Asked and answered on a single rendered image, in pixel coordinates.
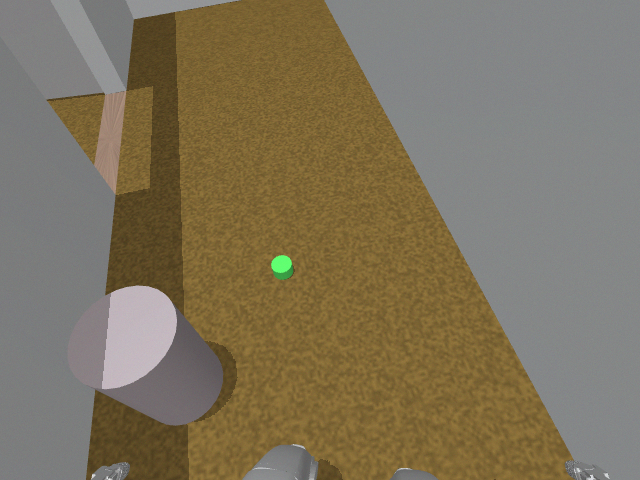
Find right robot hand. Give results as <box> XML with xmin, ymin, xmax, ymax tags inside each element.
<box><xmin>565</xmin><ymin>460</ymin><xmax>610</xmax><ymax>480</ymax></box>

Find left robot hand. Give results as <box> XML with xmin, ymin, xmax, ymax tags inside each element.
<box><xmin>91</xmin><ymin>462</ymin><xmax>130</xmax><ymax>480</ymax></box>

